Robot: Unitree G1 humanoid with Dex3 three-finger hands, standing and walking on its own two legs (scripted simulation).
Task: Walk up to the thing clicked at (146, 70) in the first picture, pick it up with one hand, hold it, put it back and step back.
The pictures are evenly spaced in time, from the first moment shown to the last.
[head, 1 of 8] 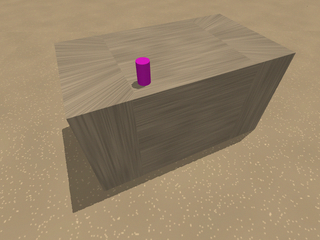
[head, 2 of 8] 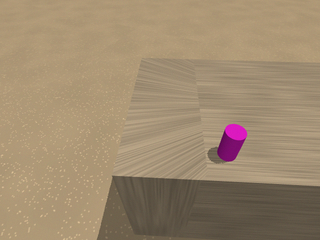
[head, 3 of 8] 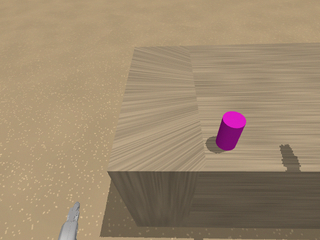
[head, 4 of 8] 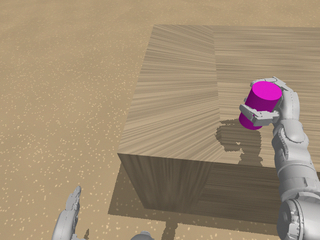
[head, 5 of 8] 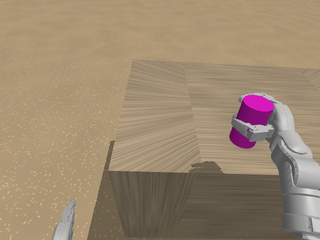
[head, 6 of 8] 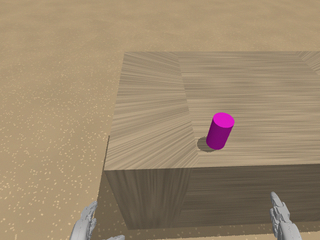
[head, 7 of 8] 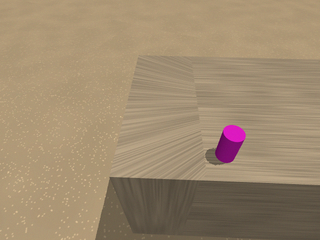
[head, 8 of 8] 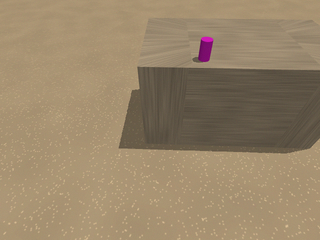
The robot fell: no
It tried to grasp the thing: yes
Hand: right
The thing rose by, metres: 0.23
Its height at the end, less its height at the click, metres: +0.00
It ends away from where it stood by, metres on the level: 0.01
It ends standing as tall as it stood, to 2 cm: yes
